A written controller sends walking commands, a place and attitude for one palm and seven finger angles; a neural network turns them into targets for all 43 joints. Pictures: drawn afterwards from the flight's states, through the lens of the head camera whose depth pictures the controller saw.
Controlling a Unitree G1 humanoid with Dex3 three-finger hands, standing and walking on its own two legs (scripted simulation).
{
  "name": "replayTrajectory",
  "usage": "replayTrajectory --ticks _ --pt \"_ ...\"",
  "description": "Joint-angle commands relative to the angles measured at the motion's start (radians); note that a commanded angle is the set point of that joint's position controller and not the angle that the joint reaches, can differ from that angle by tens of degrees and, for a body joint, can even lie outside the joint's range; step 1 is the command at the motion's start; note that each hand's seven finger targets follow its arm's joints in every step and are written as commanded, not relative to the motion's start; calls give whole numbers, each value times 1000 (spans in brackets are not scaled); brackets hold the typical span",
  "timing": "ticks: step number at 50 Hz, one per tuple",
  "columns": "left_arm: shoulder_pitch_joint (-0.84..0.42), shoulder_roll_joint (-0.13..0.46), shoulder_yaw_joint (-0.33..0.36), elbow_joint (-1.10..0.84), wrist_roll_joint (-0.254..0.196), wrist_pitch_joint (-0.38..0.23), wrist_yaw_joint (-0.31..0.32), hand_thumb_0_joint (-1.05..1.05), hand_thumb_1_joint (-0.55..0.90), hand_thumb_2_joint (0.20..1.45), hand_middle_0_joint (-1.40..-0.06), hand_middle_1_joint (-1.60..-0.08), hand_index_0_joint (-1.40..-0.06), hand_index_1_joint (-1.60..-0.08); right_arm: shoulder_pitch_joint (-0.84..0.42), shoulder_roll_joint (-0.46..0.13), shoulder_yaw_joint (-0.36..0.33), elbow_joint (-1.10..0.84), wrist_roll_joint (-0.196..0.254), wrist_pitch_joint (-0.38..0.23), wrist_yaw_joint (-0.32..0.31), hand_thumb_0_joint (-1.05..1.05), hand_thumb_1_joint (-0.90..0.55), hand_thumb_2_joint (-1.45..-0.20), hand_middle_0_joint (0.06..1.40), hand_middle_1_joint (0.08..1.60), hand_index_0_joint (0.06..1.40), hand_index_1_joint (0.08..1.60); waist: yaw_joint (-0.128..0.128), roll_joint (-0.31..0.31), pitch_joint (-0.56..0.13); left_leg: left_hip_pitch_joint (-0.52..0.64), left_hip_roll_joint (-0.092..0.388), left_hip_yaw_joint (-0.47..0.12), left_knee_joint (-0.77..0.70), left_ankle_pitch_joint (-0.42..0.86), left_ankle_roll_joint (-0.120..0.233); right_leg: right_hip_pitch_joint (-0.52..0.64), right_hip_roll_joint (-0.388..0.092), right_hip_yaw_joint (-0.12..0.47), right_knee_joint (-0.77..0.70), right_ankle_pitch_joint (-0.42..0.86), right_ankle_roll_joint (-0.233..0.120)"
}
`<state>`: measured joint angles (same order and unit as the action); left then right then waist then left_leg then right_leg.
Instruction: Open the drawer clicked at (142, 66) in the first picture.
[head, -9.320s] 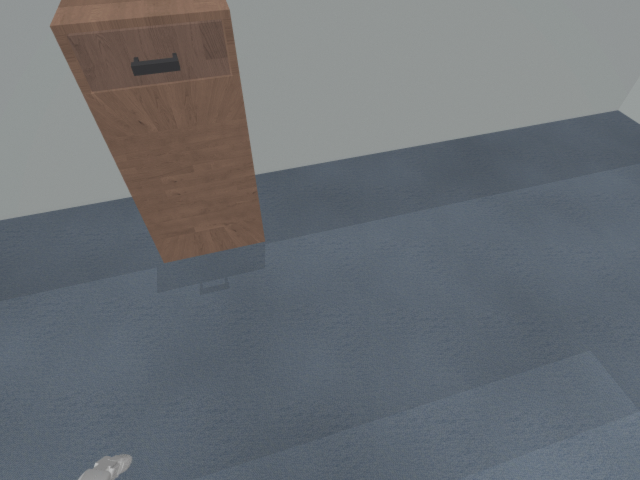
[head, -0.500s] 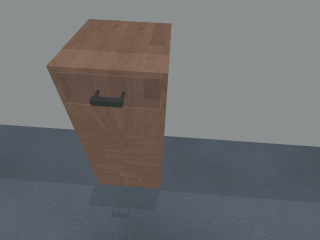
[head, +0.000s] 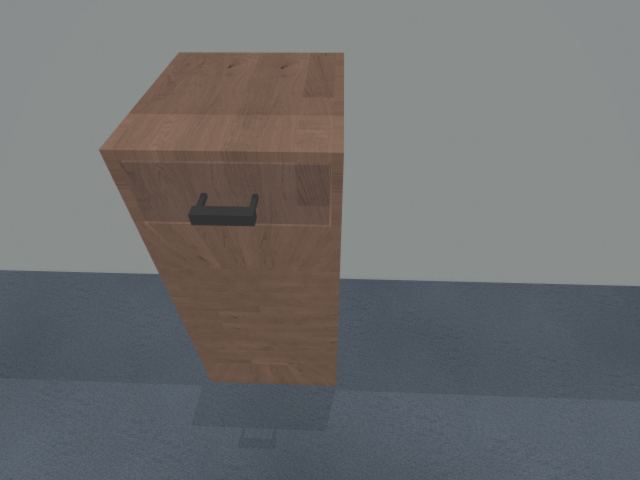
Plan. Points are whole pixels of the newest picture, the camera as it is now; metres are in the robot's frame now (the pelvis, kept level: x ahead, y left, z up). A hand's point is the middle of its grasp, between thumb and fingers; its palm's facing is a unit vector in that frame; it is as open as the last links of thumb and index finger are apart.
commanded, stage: look again from close up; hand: left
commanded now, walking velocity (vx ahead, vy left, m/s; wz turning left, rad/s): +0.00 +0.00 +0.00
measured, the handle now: (226, 207) +0.55 +0.20 +0.03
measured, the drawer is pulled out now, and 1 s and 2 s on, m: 0.00 0.00 0.00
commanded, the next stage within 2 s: raise the hand with hooked fingers in 0.12 s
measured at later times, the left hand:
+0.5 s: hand (189, 390) +0.24 +0.19 -0.01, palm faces +0.04 -0.47 -0.88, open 7.8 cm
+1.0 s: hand (187, 352) +0.27 +0.19 +0.03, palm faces +0.07 -0.07 -1.00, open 10.7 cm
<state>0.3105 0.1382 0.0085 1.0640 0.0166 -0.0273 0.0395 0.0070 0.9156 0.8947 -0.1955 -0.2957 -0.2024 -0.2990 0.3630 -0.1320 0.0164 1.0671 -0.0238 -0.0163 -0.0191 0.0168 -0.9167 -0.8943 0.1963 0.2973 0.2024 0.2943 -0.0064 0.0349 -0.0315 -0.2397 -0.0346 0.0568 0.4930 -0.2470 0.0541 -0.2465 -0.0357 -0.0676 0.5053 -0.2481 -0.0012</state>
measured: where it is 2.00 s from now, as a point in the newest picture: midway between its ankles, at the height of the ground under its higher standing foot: outside the picture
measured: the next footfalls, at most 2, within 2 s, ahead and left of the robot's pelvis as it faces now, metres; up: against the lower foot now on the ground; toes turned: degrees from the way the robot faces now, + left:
none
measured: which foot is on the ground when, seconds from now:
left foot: down 0.00-1.00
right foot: down 0.00-1.00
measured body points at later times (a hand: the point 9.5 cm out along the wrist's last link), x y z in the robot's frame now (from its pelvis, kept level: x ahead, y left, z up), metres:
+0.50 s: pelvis +0.01 -0.01 -0.02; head +0.01 -0.05 +0.43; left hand +0.23 +0.21 +0.04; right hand +0.18 -0.27 -0.10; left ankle +0.01 +0.08 -0.74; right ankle +0.01 -0.12 -0.74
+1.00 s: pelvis +0.03 -0.06 -0.03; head +0.06 -0.10 +0.42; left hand +0.26 +0.19 +0.08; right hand +0.24 -0.25 -0.13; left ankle +0.01 +0.09 -0.74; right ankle +0.01 -0.12 -0.74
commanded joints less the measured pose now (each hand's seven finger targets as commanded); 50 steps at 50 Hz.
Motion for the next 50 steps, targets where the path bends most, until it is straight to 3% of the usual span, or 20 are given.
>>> replayTrajectory --ticks 1,10,11,12,13,14,15,16,17,19,21,23,24,27,30,33,35,40,45,50 --pt "90 61 0 -15 -3 -2 -2 0 900 900 -200 -300 -200 -300 36 -99 -14 -31 3 -23 -5 0 -900 -900 200 300 200 300 17 -45 127 -110 136 -164 -202 -47 6 47 -58 73 -78 45 -37" --pt "77 75 -1 -5 -5 -4 -1 0 900 900 -200 -300 -200 -300 11 -104 -7 1 8 -26 -9 0 -900 -900 200 300 200 300 10 -42 79 -5 129 -119 -158 140 -3 68 -75 85 -101 119 -31" --pt "128 125 -3 29 4 -8 39 0 900 900 -200 -300 -200 -300 -99 -148 -19 -72 24 -23 -1 0 -900 -900 200 300 200 300 51 -205 138 -71 152 -90 16 136 -34 23 -106 124 -121 300 -18" --pt "-718 458 5 -1474 176 -181 50 0 877 890 -202 -315 -202 -315 -107 -304 -26 -421 71 -158 -42 0 -900 -900 200 300 200 300 -84 153 -353 214 47 -75 -102 203 -2 56 28 138 1 204 -47" --pt "-237 391 33 -1217 191 -104 129 0 853 880 -203 -330 -203 -330 -195 -231 -10 -369 60 -262 -84 0 -900 -900 200 300 200 300 30 278 -279 253 95 -92 -127 251 -39 -33 25 32 78 -7 -61" --pt "-172 285 -9 -1182 119 -35 186 0 830 870 -205 -345 -205 -345 -173 -229 -35 -305 73 -298 -91 0 -900 -900 200 300 200 300 1 266 -199 137 96 -94 -159 96 -79 -80 35 -2 121 -110 -47" --pt "141 73 -126 -1002 155 70 197 0 807 860 -207 -360 -207 -360 -164 -159 -27 -297 88 -303 -93 0 -900 -900 200 300 200 300 8 191 -108 70 99 -107 -166 54 -61 -126 34 2 121 -120 -36" --pt "-27 86 -160 -1231 181 68 203 0 783 850 -208 -375 -208 -375 -191 -182 -29 -392 86 -317 -82 0 -900 -900 200 300 200 300 -4 170 -4 -9 78 -122 -147 -21 -56 -127 25 -1 96 -74 -34" --pt "19 164 -106 -1231 271 63 228 0 760 840 -210 -390 -210 -390 -212 -226 -43 -397 67 -322 -82 0 -900 -900 200 300 200 300 1 135 -47 -19 80 -123 -102 -38 -48 -147 33 19 63 -47 -44" --pt "103 208 -92 -1195 449 72 276 0 713 820 -213 -420 -213 -420 -232 -241 -43 -470 30 -295 -60 0 -900 -900 200 300 200 300 -5 1 6 -122 46 -144 -28 -15 -39 -196 49 35 64 -56 -59" --pt "252 158 -116 -1100 617 85 304 0 667 800 -217 -450 -217 -450 -267 -239 -70 -546 3 -236 -29 0 -900 -900 200 300 200 300 46 -214 26 -179 35 -108 38 47 -37 -237 65 27 67 -130 -58" --pt "458 119 -126 -1019 763 92 320 0 620 780 -220 -480 -220 -480 -316 -242 -85 -602 -18 -147 9 0 -900 -900 200 300 200 300 96 -287 37 -214 23 -61 76 66 -43 -237 69 55 61 -120 -66" --pt "536 145 -82 -1002 821 84 318 0 597 770 -222 -495 -222 -495 -329 -235 -93 -613 -14 -96 31 0 -900 -900 200 300 200 300 140 -286 6 -240 20 -43 81 113 -47 -191 65 90 73 -40 -75" --pt "466 231 -18 -1115 936 21 333 0 527 740 -227 -540 -227 -540 -387 -216 -76 -683 -7 1 67 0 -900 -900 200 300 200 300 165 -254 -87 -271 7 -19 113 154 -49 -129 57 120 142 114 -77" --pt "324 364 80 -1300 1021 -16 387 0 457 710 -232 -585 -232 -585 -400 -204 -72 -711 -30 41 73 0 -900 -900 200 300 200 300 173 -55 -205 -243 -8 -8 153 162 -39 -112 55 184 174 184 -80" --pt "118 428 129 -1432 1060 -48 454 0 387 680 -237 -630 -237 -630 -373 -192 -74 -716 -49 58 55 0 -900 -900 200 300 200 300 126 67 -333 -133 -18 -29 233 195 -26 -195 56 240 199 204 -84" --pt "-78 440 113 -1521 1049 -68 480 0 340 660 -240 -660 -240 -660 -372 -188 -75 -698 -62 65 36 0 -900 -900 200 300 200 300 71 94 -328 -80 -23 -47 290 138 -14 -296 42 258 170 90 -75" --pt "-156 419 79 -1446 977 -134 448 0 223 610 -248 -735 -248 -735 -357 -193 -73 -665 -58 33 19 0 -900 -900 200 300 200 300 0 -28 -230 -140 -23 -58 346 63 0 -328 31 247 136 81 -46" --pt "54 429 102 -1239 946 24 324 0 107 560 -257 -810 -257 -810 -387 -191 -51 -660 -21 78 18 0 -900 -900 200 300 200 300 88 -139 -250 -263 -23 -42 219 99 -17 -31 11 231 120 357 -11" --pt "101 515 160 -1338 882 89 206 0 -10 510 -265 -885 -265 -885 -414 -199 -20 -673 -3 89 4 0 -900 -900 200 300 200 300 118 -164 -268 -266 -25 -44 145 111 -27 178 -30 249 140 612 27"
